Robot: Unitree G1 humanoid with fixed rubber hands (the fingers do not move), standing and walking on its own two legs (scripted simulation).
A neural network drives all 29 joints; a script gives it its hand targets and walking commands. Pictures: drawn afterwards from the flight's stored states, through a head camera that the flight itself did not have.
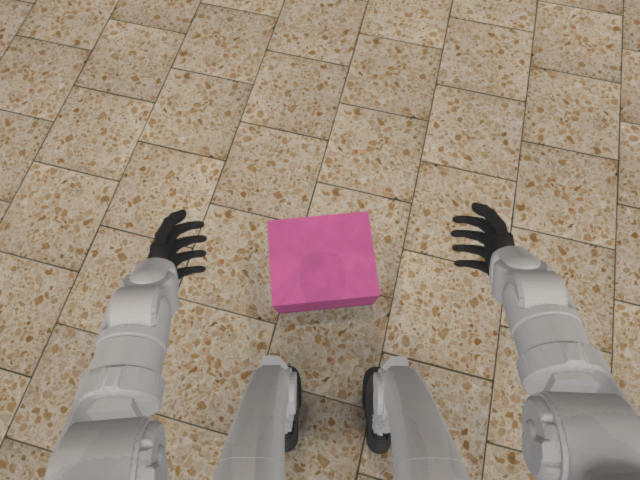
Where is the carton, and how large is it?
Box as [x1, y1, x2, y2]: [267, 211, 379, 313]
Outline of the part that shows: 367,211 267,221 272,305 279,313 372,304 379,296 379,290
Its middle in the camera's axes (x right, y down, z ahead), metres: +0.01 +0.06 +1.04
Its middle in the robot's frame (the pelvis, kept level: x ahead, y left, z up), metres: +0.50 +0.02 -0.60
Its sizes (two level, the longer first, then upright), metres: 0.264 0.222 0.154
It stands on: the floor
